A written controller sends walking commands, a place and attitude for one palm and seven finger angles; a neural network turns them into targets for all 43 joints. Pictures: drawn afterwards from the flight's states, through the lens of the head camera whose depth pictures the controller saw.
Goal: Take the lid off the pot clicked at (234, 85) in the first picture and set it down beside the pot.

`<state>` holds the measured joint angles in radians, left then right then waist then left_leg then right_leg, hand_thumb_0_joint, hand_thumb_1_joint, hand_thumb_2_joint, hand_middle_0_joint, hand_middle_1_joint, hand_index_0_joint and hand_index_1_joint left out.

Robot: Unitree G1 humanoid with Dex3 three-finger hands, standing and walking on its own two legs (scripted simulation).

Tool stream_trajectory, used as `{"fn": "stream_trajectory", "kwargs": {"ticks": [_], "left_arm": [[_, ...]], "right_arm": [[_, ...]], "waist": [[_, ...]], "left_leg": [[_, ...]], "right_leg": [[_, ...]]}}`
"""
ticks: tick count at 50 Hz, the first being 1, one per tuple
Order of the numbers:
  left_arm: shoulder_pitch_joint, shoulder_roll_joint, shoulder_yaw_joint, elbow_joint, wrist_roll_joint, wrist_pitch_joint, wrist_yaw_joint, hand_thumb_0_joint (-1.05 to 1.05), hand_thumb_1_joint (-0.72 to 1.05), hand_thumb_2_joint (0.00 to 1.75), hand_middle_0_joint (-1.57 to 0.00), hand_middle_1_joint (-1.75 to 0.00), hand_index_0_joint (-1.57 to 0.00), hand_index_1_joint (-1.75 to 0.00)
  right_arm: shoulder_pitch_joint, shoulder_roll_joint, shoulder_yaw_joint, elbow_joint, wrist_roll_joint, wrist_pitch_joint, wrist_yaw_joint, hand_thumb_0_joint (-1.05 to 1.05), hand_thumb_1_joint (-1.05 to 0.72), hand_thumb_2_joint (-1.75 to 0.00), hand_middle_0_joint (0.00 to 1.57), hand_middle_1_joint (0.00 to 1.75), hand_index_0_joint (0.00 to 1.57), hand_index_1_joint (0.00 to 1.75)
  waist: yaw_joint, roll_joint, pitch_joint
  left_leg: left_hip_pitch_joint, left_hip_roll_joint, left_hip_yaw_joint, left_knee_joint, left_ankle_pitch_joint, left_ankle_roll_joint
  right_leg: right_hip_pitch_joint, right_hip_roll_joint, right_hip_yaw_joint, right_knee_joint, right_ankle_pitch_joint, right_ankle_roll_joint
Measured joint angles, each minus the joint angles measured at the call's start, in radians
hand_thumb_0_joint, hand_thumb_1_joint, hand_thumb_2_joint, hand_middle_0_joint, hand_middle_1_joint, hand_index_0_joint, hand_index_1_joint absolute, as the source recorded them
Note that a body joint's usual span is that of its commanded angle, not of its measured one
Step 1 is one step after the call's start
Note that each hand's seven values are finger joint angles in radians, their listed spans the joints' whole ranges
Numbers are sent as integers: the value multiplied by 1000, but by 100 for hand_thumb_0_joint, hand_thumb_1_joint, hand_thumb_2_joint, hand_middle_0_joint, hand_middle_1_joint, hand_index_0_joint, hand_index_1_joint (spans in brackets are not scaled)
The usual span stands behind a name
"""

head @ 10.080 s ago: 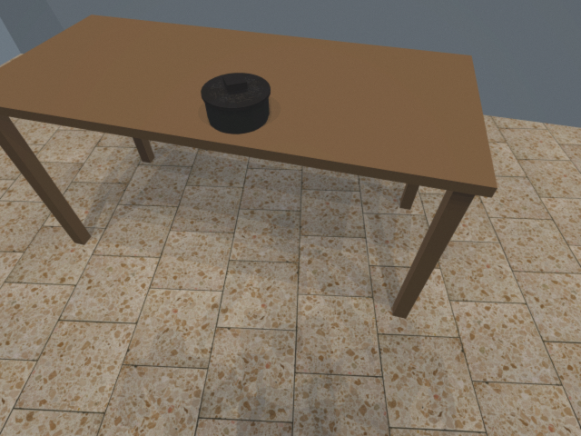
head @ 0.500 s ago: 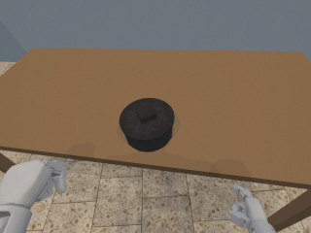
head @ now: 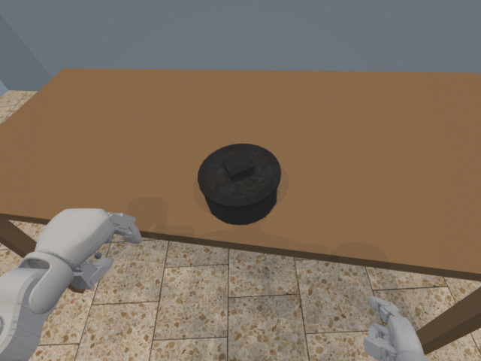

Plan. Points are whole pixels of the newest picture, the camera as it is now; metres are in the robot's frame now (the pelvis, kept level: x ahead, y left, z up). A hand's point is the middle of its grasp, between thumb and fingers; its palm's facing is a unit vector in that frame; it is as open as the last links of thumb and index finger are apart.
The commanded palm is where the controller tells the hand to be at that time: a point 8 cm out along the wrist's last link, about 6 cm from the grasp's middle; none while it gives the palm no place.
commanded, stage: reach forward and open the fingers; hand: left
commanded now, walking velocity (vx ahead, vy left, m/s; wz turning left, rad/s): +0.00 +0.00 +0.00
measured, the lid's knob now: (237, 165) +0.47 +0.07 +0.04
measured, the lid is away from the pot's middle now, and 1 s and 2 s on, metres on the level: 0.00 0.00 0.00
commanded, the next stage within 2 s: move the open hand above the knob in 0.36 s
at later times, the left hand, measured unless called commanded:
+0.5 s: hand (102, 214) +0.29 +0.25 +0.11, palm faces -0.17 -0.08 -0.98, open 10.4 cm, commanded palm +0.28 +0.24 +0.18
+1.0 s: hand (147, 184) +0.35 +0.19 +0.12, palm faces -0.17 -0.02 -0.98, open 10.4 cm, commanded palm +0.33 +0.18 +0.18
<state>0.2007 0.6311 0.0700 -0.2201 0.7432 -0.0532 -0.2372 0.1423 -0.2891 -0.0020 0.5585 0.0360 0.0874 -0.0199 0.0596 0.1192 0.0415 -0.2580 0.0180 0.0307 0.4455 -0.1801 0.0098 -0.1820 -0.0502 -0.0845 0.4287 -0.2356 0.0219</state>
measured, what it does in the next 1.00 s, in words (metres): stands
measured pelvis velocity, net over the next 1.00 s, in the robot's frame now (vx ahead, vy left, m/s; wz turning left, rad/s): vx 0.02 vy -0.01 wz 0.00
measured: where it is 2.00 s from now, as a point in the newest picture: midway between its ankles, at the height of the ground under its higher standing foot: outside the picture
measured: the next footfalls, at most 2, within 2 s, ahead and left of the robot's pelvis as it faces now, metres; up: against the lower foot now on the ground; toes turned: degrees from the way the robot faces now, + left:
none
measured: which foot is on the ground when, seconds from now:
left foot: down 0.00-1.00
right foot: down 0.00-1.00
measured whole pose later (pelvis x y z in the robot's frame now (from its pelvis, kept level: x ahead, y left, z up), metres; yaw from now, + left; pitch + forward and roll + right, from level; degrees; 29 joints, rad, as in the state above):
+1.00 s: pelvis +0.02 -0.01 +0.00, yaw +0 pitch +1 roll +0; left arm -0.25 0.60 -0.11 0.00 0.80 0.07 -0.30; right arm 0.11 -0.29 0.02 0.57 0.05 0.12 0.02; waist 0.03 0.12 0.02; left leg -0.24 0.01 0.03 0.43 -0.19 0.00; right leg -0.19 -0.05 -0.08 0.45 -0.27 0.01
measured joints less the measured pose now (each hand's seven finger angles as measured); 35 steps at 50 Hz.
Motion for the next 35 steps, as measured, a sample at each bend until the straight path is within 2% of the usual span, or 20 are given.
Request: {"fn": "stream_trajectory", "kwargs": {"ticks": [4,7,10,13,16,19,23,27,31,35], "left_arm": [[-37,41,-16,1,30,-51,21,0,-7,126,-91,-34,-90,-34],[-107,46,0,92,22,-15,28,0,-15,128,-87,-25,-87,-25],[-154,11,-9,116,7,48,11,0,-20,130,-85,-18,-84,-18],[-145,-20,-54,59,20,47,-10,0,-24,131,-83,-14,-82,-13],[-174,10,-94,78,56,4,-16,0,-26,133,-83,-11,-82,-11],[-256,49,-82,166,62,6,-10,0,-28,134,-82,-10,-82,-9],[-299,17,-48,176,22,68,-20,0,-29,135,-82,-9,-82,-8],[-281,-30,-111,142,34,101,-51,0,-29,136,-82,-8,-81,-8],[-345,0,-170,188,76,96,-79,0,-30,137,-82,-8,-82,-8],[-384,12,-138,183,52,102,-79,0,-30,137,-82,-8,-82,-8]], "right_arm": [[-5,10,7,23,-4,3,-4,2,-90,-90,20,30,20,30],[-14,16,12,23,11,22,5,2,-90,-90,20,30,20,30],[-13,16,9,7,15,20,19,2,-90,-90,20,30,20,30],[-14,17,10,0,6,9,26,2,-90,-90,20,30,20,30],[-29,21,23,12,3,17,16,2,-90,-90,20,30,20,30],[-42,28,32,18,11,28,10,2,-90,-90,20,30,20,30],[-28,26,23,-4,15,21,26,2,-90,-90,20,30,20,30],[-27,14,23,-4,15,31,36,2,-90,-90,20,30,20,30],[-42,10,34,10,11,30,21,2,-90,-90,20,30,20,30],[-33,10,27,8,8,18,24,2,-90,-90,20,30,20,30]], "waist": [[-2,-8,-7],[-6,-10,-1],[-5,-9,6],[-5,-4,-1],[-8,-9,-8],[-7,-17,3],[-4,-14,2],[-7,-3,-12],[-15,-11,1],[-17,-11,-4]], "left_leg": [[9,-5,4,-6,3,5],[12,-7,7,-9,7,7],[13,-13,11,-20,15,12],[14,-19,16,-27,19,19],[16,-21,17,-26,17,20],[14,-19,14,-22,17,17],[8,-20,12,-28,21,16],[9,-23,12,-32,18,17],[8,-22,6,-26,14,13],[10,-18,1,-27,10,6]], "right_leg": [[9,-5,4,-8,6,5],[11,-7,7,-11,11,7],[9,-12,10,-16,18,10],[8,-18,14,-22,22,14],[9,-20,16,-19,19,13],[6,-18,14,-11,16,8],[-1,-19,11,-15,18,10],[0,-22,11,-17,14,12],[-3,-21,6,-1,2,8],[-1,-16,1,-1,-5,4]]}}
